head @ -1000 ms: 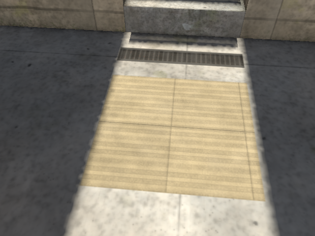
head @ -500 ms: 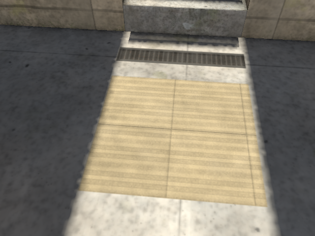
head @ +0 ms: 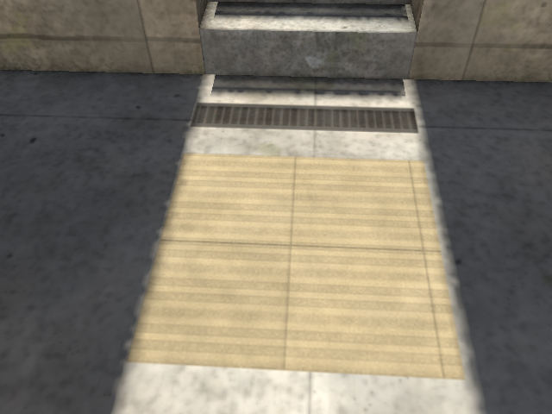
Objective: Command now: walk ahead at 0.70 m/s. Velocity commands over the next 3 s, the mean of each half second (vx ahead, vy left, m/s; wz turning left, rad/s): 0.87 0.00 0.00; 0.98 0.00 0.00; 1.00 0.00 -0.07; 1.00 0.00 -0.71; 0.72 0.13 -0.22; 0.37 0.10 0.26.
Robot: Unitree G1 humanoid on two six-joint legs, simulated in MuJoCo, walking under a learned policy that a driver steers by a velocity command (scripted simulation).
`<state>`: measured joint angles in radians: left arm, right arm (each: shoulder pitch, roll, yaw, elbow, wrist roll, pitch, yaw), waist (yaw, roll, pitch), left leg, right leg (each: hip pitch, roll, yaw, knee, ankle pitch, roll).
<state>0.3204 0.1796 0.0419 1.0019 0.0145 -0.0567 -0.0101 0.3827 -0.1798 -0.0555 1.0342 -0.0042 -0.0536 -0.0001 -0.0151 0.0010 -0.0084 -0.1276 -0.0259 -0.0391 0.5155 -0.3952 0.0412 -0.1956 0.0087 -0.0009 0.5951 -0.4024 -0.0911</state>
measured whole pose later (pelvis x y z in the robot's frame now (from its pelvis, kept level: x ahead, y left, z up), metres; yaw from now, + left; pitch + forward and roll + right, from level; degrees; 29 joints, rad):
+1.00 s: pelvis +0.80 +0.01 -0.01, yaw +1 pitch +1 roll -1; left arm 0.17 0.26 0.05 0.88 0.04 -0.09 -0.02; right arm 0.37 -0.23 -0.02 0.97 0.00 -0.10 0.00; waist -0.01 0.01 0.05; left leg -0.23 -0.02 -0.03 1.30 -0.29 0.12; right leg -0.38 0.08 -0.13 0.54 -0.18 -0.11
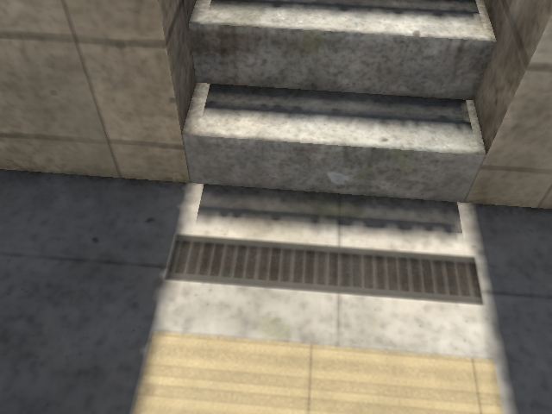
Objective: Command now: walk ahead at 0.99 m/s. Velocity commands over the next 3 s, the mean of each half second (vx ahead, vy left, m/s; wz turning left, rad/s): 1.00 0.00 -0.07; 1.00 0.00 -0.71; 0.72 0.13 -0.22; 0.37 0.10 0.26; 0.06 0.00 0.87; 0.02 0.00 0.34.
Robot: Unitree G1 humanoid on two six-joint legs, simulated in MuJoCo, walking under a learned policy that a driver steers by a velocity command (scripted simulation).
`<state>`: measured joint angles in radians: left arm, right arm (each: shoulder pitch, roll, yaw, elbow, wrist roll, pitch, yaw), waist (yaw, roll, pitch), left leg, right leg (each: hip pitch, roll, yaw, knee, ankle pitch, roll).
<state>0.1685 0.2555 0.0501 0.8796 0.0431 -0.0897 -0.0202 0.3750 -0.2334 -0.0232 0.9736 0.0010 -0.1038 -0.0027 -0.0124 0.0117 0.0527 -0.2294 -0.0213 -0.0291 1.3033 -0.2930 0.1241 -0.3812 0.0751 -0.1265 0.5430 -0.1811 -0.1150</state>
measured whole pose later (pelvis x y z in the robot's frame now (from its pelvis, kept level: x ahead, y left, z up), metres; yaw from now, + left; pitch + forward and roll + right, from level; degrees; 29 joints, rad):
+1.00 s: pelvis +0.94 -0.03 +0.00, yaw -27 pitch +2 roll -1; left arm 0.43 0.27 0.05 0.93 0.02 -0.07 0.01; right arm 0.02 -0.16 0.04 0.64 -0.08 -0.09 -0.02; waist 0.05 0.00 0.02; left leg -0.86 0.10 -0.11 1.71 -0.30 -0.02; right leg -0.26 0.23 0.04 0.46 -0.23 -0.19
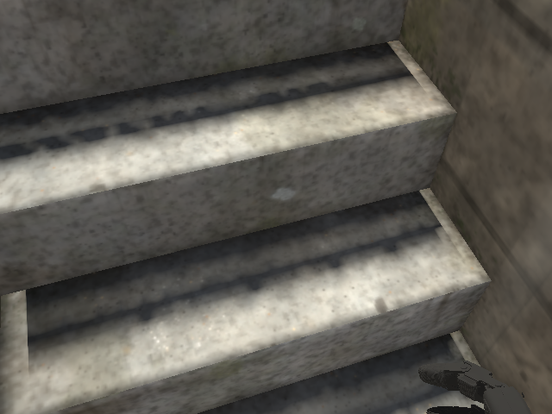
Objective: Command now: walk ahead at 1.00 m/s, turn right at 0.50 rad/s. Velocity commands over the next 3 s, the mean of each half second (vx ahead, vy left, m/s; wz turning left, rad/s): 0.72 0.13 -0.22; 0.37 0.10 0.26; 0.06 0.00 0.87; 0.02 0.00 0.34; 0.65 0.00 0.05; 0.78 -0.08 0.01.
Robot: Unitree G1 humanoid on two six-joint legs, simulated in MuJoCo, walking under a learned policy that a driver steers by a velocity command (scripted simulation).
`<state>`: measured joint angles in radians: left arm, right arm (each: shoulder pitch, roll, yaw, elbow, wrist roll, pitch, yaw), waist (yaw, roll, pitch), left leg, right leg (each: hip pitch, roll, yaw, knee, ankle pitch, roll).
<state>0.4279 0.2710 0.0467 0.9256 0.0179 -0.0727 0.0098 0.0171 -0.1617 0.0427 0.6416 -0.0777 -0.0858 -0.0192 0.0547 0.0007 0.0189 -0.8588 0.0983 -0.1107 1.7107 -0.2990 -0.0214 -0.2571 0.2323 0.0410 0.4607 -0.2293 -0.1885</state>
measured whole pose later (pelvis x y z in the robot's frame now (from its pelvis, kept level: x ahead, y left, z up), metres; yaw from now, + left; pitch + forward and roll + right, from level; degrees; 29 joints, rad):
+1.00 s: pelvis +0.45 +0.04 +0.38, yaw +8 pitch +1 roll -1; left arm 0.15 0.19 0.05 0.86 0.05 -0.07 0.09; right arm 0.07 -0.18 -0.07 0.57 -0.02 0.04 -0.05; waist -0.04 0.04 0.08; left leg -0.92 -0.01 -0.04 1.75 -0.03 0.01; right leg -0.54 -0.13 -0.23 0.83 -0.29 -0.05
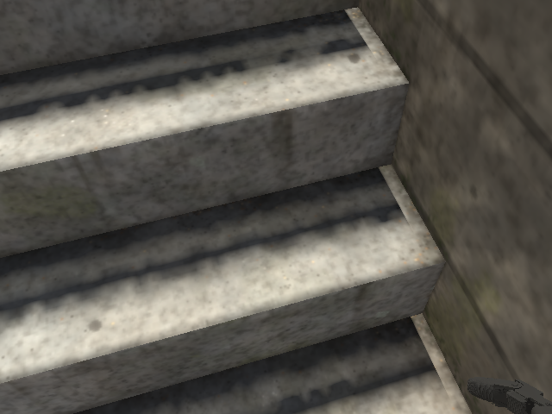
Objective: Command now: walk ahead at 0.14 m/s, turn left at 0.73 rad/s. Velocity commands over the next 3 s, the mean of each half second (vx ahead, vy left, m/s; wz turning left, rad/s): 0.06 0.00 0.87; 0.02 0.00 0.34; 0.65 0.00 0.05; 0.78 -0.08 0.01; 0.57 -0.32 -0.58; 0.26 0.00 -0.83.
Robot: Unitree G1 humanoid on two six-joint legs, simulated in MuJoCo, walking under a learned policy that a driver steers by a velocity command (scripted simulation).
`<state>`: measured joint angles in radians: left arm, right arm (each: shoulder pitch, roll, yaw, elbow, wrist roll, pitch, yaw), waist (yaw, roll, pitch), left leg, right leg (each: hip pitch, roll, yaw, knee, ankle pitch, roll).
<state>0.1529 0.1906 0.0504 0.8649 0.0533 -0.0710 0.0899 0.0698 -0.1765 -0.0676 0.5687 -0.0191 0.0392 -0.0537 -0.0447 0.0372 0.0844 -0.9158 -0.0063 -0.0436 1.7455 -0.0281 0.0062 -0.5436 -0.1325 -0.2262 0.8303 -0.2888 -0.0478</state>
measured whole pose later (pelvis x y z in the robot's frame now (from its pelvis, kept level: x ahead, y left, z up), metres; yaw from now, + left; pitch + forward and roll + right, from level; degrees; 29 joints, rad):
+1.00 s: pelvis +0.06 +0.01 +0.03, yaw +33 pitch +1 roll +0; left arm 0.20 0.16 0.01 0.63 0.01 -0.01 0.07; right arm 0.20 -0.16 -0.04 0.62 -0.03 0.05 -0.03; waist 0.01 0.01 0.04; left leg -0.34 -0.01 0.05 0.57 -0.28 0.04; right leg -0.31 0.01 -0.04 0.63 -0.33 -0.04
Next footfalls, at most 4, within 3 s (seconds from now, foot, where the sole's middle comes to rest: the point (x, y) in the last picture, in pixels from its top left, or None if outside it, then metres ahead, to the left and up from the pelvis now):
0.16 left None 0.09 0.14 -0.73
0.50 right None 0.15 -0.06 -0.73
1.00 left None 0.07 0.14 -0.73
1.50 right None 0.36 -0.01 -0.53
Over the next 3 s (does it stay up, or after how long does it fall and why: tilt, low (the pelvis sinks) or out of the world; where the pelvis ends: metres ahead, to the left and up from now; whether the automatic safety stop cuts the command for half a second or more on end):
stays up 0.76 0.25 0.65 its command is cut before an obstacle after 1.8 s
